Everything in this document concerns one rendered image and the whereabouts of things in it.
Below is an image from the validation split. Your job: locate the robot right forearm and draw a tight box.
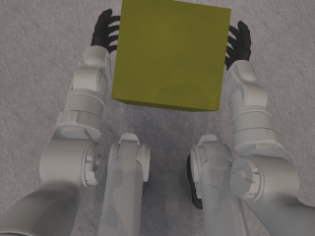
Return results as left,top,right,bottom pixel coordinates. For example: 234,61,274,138
222,60,300,188

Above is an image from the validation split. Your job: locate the robot left upper arm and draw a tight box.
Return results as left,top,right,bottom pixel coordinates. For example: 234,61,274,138
0,138,105,236

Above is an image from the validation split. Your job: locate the right robot shin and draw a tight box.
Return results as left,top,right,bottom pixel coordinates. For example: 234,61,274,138
194,134,234,199

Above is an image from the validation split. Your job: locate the right robot hand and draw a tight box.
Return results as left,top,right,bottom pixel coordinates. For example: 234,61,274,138
224,21,252,71

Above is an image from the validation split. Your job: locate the carton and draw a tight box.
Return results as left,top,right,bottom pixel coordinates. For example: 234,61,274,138
111,0,231,112

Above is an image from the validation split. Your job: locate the right robot foot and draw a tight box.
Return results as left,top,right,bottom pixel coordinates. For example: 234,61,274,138
187,154,203,209

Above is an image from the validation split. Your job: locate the robot left forearm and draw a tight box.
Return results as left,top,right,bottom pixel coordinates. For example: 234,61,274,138
39,45,113,178

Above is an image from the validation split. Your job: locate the left robot hand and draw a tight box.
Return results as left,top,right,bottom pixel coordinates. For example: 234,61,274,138
91,9,121,54

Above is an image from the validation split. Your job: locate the robot right upper arm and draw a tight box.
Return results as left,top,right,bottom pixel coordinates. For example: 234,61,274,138
229,153,315,236

